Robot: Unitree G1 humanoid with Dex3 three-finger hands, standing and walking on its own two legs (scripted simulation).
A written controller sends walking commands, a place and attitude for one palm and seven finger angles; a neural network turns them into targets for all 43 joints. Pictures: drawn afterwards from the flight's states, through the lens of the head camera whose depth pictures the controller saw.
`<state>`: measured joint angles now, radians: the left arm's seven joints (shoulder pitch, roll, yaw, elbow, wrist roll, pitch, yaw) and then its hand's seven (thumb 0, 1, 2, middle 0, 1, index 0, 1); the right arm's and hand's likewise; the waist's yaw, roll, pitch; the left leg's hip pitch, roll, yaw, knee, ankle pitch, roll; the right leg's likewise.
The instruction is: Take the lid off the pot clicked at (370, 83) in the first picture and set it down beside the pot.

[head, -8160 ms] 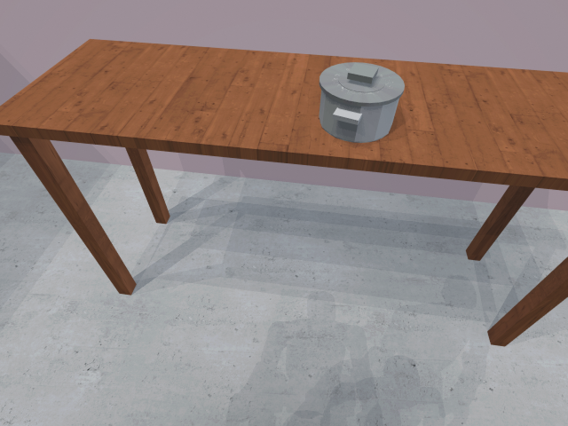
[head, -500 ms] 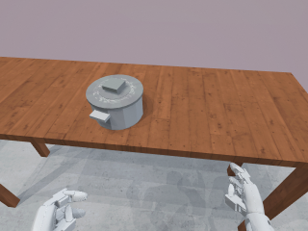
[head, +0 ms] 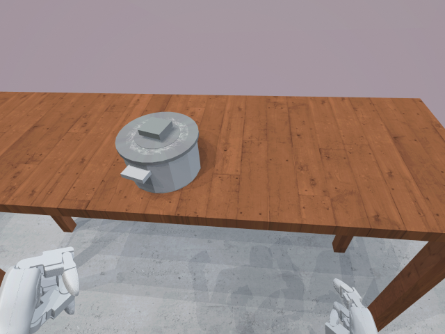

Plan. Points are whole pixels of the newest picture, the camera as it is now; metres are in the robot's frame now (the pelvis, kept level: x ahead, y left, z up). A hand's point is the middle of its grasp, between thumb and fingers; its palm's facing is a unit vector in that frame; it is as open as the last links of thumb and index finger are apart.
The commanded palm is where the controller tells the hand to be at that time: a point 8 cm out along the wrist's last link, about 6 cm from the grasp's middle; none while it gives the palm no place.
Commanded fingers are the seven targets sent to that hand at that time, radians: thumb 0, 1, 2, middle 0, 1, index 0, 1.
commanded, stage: raise the hand higher, near the body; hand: left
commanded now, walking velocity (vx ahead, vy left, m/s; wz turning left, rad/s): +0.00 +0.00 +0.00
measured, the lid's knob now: (155, 127) +0.46 +0.20 +0.15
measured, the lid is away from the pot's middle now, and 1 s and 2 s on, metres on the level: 0.00 0.00 0.00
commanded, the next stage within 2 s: reach forward and open the fingers in 0.58 s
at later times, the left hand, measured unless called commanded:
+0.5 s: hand (52, 251) +0.17 +0.24 +0.17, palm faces +0.39 -0.82 -0.42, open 3.1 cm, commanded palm +0.11 +0.28 +0.19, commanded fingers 0.00 0.90 0.90 -1.30 -1.50 -1.30 -1.50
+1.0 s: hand (30, 232) +0.19 +0.28 +0.18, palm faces +0.07 -0.01 -1.00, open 3.0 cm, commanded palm +0.16 +0.28 +0.23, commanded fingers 0.00 0.35 1.26 -1.16 -0.90 -1.16 -0.90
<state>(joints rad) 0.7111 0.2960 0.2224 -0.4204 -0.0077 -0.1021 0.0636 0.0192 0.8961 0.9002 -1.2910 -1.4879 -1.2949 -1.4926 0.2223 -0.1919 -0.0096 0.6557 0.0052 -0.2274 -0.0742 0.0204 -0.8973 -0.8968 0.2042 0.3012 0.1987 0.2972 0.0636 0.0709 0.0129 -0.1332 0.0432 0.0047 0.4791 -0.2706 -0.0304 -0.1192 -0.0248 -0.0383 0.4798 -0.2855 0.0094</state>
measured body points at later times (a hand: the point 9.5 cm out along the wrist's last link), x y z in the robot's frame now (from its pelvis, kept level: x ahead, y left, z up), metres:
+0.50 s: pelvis +0.00 +0.01 +0.00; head -0.02 -0.01 +0.45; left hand +0.14 +0.28 +0.19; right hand +0.22 -0.18 -0.06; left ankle +0.00 +0.14 -0.74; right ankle -0.01 -0.12 -0.74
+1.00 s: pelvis -0.01 +0.01 +0.00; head -0.01 -0.05 +0.45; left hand +0.18 +0.28 +0.23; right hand +0.23 -0.20 -0.09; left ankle +0.00 +0.14 -0.74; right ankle -0.01 -0.12 -0.74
